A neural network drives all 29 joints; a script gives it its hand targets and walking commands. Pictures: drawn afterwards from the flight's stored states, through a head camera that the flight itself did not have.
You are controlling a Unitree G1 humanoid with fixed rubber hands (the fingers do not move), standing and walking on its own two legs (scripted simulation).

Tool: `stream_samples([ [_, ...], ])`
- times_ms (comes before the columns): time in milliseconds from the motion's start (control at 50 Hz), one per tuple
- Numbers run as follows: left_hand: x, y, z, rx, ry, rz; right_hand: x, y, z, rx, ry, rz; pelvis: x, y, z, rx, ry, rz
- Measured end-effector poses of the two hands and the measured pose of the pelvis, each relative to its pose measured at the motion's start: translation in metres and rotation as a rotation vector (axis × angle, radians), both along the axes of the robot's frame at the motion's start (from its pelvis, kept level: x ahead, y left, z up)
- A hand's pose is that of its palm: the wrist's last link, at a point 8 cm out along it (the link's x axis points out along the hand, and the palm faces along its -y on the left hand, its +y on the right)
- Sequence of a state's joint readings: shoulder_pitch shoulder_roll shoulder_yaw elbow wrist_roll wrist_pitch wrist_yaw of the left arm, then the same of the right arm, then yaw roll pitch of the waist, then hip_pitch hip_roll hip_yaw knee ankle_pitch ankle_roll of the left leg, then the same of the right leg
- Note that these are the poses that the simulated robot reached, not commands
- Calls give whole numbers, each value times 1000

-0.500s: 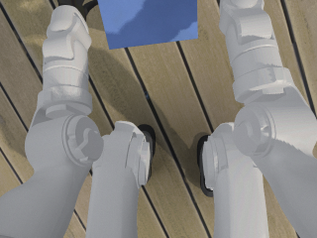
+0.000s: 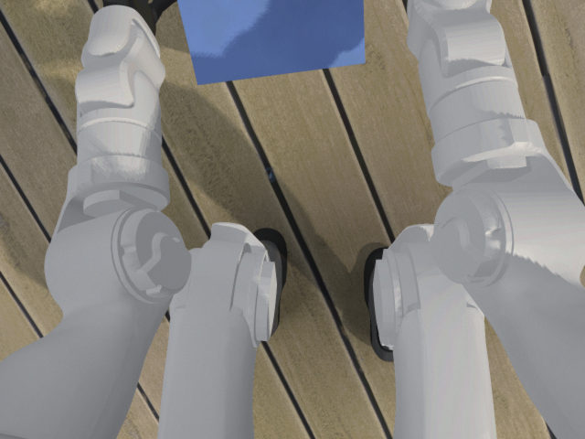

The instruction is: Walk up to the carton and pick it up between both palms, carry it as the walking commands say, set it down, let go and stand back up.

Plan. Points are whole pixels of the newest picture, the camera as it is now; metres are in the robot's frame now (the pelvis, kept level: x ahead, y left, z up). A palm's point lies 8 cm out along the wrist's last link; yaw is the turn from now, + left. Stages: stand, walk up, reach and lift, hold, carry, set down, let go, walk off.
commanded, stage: set down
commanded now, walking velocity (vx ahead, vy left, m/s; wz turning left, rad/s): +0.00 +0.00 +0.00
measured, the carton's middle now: out of the picture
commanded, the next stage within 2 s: none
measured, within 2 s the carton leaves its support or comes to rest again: rests again in 0.64 s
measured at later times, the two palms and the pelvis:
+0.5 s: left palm (133, 11) +0.54 +0.19 -0.16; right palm out of the picture +0.56 -0.09 -0.17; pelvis +0.00 +0.00 +0.00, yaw -1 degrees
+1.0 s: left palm (131, 45) +0.51 +0.20 -0.17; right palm out of the picture +0.56 -0.14 -0.16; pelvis -0.02 +0.00 +0.00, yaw -1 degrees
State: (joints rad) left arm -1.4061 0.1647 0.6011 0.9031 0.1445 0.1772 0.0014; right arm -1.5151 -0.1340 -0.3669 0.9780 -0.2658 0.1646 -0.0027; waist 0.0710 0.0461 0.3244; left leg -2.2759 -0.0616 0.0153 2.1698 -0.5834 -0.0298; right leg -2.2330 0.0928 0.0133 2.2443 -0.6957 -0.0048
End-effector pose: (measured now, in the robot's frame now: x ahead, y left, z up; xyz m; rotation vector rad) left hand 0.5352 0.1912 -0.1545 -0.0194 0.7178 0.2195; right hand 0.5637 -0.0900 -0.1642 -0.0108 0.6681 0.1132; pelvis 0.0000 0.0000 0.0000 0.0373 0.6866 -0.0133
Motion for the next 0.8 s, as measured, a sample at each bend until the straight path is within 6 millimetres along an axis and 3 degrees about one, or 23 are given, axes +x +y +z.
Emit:
stream_samples([
  [440,1,0,-3,6,-21,3,3,-1,-3,-11,-16,23,1,0,-2,-5,-13,-6],
  [520,-2,0,-7,7,-22,4,-4,-2,-14,-42,25,49,0,-1,-2,-5,-20,-8],
  [660,-28,1,-37,17,90,6,-29,-24,-44,-122,79,28,-5,0,0,-7,-54,-14],
  [800,-32,4,-35,13,72,36,-18,-49,-30,-137,63,-23,-11,0,-4,-1,-88,-18],
])
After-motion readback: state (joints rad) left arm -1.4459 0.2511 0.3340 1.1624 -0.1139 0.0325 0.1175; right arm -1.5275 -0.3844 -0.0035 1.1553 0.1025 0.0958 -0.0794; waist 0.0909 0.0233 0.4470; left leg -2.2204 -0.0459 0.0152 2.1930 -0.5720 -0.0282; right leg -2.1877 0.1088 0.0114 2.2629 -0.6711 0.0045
